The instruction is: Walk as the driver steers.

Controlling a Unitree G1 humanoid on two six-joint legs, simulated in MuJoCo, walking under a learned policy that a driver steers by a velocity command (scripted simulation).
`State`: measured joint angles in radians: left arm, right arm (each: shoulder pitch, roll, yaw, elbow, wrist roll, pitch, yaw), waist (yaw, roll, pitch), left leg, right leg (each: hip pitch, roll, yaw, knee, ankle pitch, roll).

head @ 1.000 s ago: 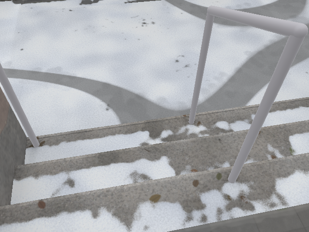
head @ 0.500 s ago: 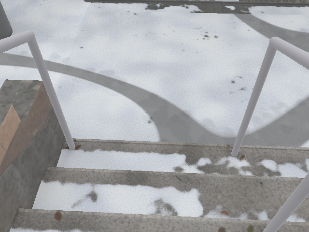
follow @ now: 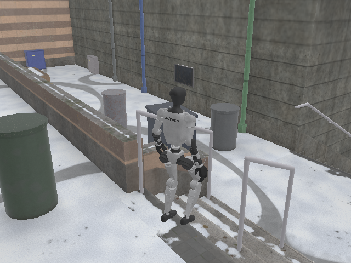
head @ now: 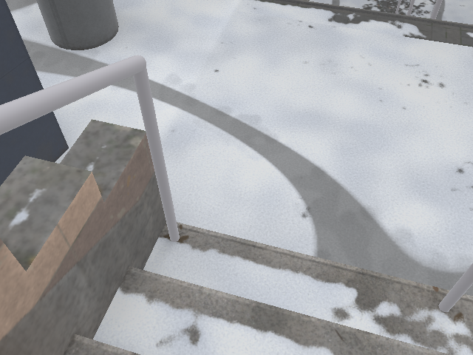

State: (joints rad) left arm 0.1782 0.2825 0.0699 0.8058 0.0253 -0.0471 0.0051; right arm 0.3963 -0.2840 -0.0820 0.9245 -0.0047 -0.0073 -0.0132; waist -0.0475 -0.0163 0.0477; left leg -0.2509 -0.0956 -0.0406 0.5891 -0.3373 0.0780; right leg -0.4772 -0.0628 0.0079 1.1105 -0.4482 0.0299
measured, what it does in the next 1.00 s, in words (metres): goes down, turning right: right foot 0.15 m lower, then left foot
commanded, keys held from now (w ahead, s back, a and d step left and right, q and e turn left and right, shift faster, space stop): w+q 0.10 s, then w+e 0.90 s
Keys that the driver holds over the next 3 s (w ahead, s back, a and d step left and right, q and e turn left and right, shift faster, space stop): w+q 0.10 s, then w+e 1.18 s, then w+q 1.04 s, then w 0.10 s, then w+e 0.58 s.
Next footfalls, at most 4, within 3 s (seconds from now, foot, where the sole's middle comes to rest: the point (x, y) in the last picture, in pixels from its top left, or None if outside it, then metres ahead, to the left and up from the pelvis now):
0.28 right None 0.26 -0.14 -0.91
0.60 left None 0.48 0.09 -0.92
0.80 left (210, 352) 0.59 0.10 -1.07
1.24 right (295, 327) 0.66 -0.20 -1.07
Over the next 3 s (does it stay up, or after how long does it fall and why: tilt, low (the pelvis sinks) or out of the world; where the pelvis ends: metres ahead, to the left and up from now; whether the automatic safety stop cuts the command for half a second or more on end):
stays up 1.58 -0.27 -0.60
